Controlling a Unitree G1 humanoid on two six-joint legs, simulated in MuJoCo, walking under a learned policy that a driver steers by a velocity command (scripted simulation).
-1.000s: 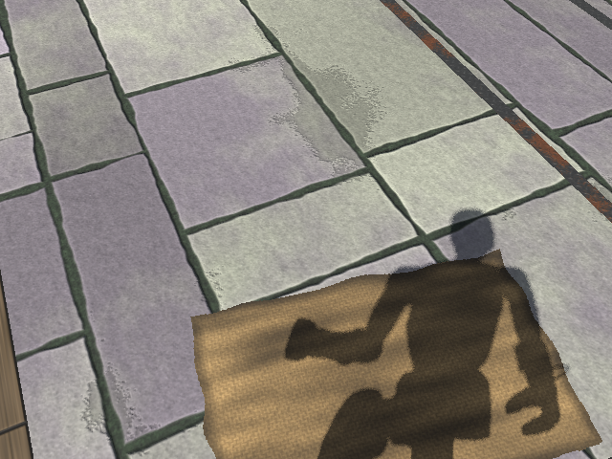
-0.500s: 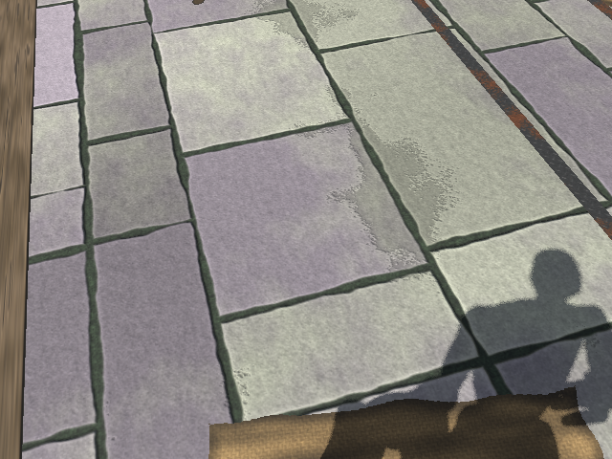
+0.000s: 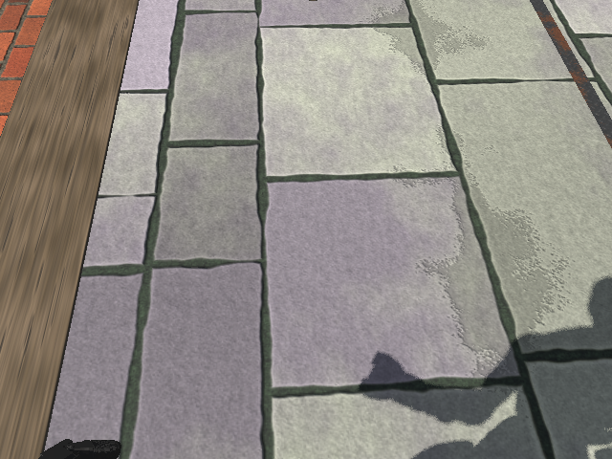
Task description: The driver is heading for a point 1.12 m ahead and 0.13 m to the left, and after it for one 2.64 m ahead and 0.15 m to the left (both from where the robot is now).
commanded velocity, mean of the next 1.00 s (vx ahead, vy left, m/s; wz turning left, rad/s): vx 0.50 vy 0.00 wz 0.33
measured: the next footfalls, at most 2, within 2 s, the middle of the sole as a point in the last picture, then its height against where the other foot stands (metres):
right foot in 0.20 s outside the picture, level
left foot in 0.70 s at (214, 448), level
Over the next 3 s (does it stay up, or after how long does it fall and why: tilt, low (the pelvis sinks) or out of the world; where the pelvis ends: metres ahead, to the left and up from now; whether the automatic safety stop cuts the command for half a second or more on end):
stays up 1.61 0.24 0.00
